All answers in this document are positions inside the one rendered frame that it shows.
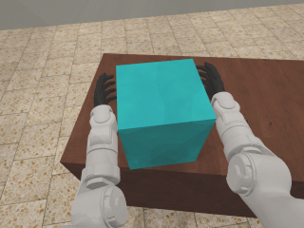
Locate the robot right hand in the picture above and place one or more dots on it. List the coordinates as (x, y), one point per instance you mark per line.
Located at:
(213, 79)

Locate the robot left forearm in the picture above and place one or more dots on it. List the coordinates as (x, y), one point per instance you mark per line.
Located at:
(101, 164)

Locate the robot right forearm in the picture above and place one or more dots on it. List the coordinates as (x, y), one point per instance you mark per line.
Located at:
(234, 132)

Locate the pedestal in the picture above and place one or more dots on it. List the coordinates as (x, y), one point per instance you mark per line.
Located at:
(270, 94)

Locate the left robot upper arm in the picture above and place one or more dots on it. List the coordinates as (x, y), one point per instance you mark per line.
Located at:
(103, 207)

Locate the carton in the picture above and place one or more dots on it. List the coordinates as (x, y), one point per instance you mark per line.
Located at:
(164, 115)

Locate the robot left hand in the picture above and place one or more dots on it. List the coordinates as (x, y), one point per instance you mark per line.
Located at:
(100, 92)

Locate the right robot upper arm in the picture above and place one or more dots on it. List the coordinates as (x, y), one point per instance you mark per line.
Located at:
(264, 184)

